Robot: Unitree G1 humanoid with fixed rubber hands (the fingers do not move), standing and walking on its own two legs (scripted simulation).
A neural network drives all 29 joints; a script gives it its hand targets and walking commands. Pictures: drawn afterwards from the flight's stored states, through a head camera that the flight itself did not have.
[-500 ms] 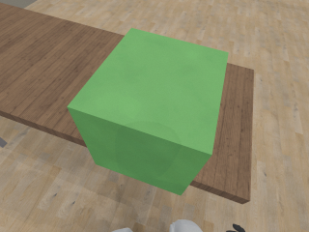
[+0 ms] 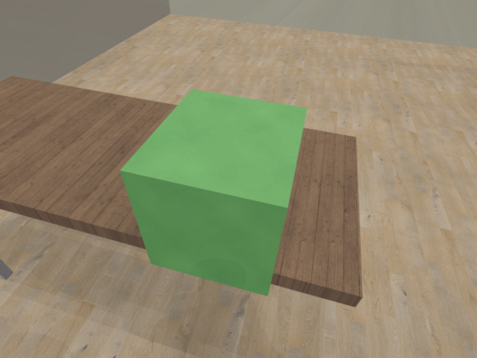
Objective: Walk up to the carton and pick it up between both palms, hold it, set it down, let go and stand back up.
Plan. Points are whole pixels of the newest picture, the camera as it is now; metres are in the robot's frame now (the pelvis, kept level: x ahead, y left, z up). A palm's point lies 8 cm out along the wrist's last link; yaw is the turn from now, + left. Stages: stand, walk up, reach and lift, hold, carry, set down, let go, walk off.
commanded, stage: walk up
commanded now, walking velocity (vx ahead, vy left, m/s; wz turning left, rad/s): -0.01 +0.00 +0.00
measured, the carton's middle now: (227, 187) +0.44 +0.02 +0.07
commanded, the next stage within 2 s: none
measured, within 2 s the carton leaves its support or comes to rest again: neither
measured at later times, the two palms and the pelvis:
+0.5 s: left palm out of the picture -0.05 +0.20 -0.16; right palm out of the picture -0.05 -0.19 -0.15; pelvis -0.02 +0.00 -0.01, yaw +0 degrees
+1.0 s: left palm out of the picture -0.08 +0.22 -0.16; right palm out of the picture +0.13 -0.19 -0.15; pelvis +0.05 +0.03 -0.02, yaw +1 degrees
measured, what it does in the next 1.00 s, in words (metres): steps on the spot: left foot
